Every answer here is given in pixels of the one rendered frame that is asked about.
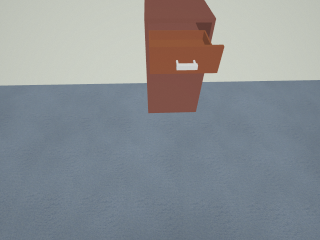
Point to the drawer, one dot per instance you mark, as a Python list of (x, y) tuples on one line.
[(167, 46)]

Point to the cabinet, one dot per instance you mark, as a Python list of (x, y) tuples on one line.
[(175, 93)]

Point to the handle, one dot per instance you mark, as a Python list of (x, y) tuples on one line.
[(186, 66)]

